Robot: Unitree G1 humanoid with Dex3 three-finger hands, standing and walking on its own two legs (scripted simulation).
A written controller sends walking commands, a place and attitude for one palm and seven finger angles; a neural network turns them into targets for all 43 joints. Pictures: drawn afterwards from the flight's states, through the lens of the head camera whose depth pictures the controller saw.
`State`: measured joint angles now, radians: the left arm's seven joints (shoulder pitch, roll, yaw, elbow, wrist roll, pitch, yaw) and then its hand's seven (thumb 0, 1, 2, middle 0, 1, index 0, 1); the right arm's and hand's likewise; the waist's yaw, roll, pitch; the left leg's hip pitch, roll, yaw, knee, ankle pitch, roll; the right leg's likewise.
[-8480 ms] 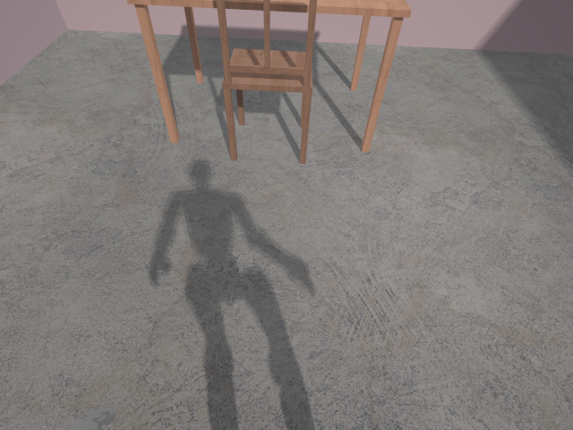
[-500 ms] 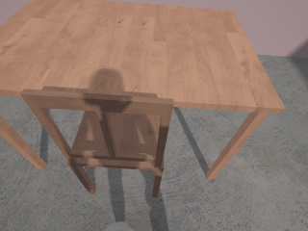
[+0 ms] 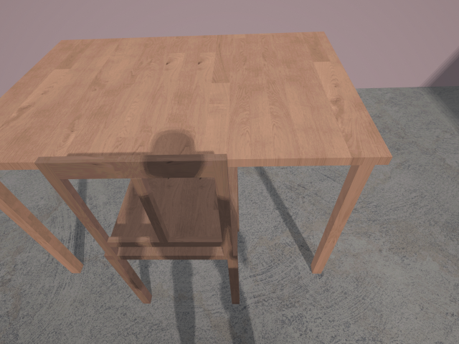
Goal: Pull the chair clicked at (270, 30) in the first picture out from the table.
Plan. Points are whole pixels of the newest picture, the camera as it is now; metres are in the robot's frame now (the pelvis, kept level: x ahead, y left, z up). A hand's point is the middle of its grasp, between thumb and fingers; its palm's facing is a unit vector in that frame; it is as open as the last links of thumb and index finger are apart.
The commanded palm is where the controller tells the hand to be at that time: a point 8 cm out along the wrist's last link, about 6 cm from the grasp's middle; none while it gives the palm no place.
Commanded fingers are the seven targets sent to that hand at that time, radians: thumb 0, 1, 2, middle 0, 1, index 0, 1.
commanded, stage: come to a stop and stand still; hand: left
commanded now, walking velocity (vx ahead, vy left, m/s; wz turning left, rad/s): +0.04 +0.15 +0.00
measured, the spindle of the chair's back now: (153, 211) +0.43 +0.23 -0.10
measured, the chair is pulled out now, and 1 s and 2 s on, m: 0.00 0.00 0.00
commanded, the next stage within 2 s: look again from close up in 0.88 s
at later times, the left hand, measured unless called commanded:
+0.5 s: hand out of the picture +0.01 +0.23 -0.18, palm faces +0.03 -0.98 -0.21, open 7.4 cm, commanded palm none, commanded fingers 0.00 0.90 0.90 -0.20 -0.30 -0.20 -0.30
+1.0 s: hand out of the picture -0.01 +0.24 -0.18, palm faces +0.01 -0.98 -0.19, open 7.4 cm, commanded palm none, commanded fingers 0.00 0.90 0.90 -0.20 -0.30 -0.20 -0.30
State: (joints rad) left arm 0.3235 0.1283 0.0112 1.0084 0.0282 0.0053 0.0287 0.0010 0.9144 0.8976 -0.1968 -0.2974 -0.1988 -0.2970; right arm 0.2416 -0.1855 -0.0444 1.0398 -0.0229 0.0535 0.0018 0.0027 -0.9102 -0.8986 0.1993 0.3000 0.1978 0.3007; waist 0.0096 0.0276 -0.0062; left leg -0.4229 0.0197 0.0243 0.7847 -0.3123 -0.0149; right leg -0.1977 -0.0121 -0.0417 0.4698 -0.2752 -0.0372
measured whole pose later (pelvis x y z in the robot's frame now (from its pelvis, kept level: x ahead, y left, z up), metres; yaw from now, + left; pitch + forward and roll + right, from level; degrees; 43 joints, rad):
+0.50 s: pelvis +0.00 +0.05 -0.01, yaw +1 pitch -1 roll -1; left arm 0.29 0.16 -0.01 1.06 0.02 -0.01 0.05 0.00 0.91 0.90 -0.20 -0.30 -0.20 -0.30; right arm 0.27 -0.17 0.00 1.04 -0.01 -0.01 -0.03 0.01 -0.95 -0.90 0.20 0.30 0.20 0.30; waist 0.00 0.00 0.01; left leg -0.21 -0.04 0.06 0.54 -0.32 0.06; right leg -0.21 -0.05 -0.04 0.53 -0.30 0.03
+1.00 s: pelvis -0.01 +0.07 +0.00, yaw +0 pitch -1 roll +0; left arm 0.30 0.16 -0.02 1.08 0.02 0.00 0.05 0.00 0.91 0.90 -0.20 -0.30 -0.20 -0.30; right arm 0.28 -0.15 0.02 1.10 0.00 -0.02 -0.02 0.01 -0.91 -0.90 0.20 0.30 0.20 0.30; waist 0.00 -0.02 0.04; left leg -0.16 -0.07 0.08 0.43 -0.26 0.09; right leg -0.19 -0.08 -0.02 0.46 -0.25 0.06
